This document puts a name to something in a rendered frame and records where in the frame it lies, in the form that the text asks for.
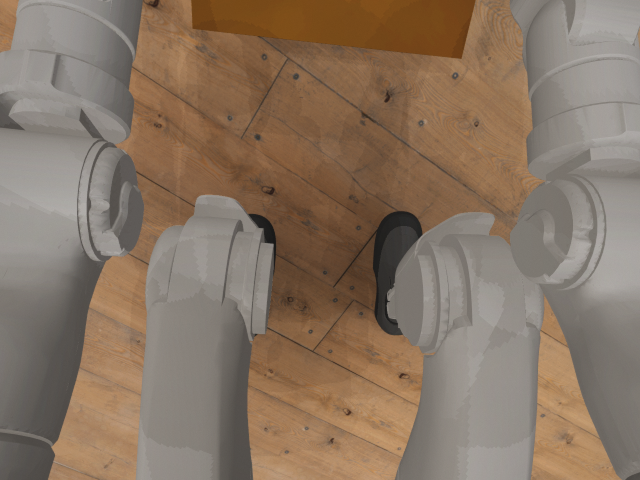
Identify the right robot foot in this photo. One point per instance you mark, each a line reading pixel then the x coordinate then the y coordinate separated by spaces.
pixel 397 232

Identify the left robot upper arm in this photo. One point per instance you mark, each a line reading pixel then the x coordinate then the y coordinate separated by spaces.
pixel 67 205

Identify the robot left shin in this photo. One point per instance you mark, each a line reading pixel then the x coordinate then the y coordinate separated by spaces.
pixel 162 257

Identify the right robot upper arm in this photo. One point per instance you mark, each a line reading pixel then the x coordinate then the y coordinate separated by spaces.
pixel 578 236

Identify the carton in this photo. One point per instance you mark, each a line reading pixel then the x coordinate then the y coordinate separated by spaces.
pixel 427 27

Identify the right robot forearm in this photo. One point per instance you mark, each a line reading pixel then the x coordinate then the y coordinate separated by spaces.
pixel 582 59

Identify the left robot forearm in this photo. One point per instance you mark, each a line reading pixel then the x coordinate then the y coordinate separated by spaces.
pixel 68 71

